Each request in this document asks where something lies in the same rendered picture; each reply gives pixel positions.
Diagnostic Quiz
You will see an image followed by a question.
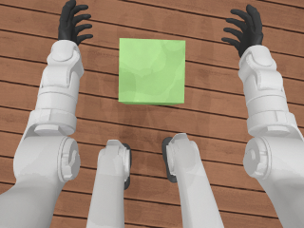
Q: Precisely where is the robot right forearm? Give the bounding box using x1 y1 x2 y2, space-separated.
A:
237 45 304 142

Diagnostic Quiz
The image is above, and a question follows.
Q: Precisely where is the right robot foot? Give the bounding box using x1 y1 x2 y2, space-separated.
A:
161 137 178 183

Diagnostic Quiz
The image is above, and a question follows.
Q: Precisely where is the robot left forearm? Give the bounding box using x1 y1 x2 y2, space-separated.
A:
13 40 85 178

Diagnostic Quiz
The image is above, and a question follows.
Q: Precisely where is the robot left hand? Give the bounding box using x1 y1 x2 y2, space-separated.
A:
58 0 93 46

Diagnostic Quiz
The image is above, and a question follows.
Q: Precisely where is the left robot upper arm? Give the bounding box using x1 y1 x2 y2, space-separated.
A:
0 136 81 228

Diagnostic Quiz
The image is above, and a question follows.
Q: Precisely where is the carton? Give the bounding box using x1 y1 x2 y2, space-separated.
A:
118 38 186 105

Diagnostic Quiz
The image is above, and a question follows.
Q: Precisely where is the robot right hand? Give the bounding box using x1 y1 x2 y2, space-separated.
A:
221 4 264 58

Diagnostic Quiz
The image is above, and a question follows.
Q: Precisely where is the robot left thigh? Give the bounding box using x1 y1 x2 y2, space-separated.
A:
86 145 130 228

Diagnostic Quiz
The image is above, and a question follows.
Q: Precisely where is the right robot upper arm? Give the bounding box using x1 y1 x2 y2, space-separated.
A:
242 135 304 228

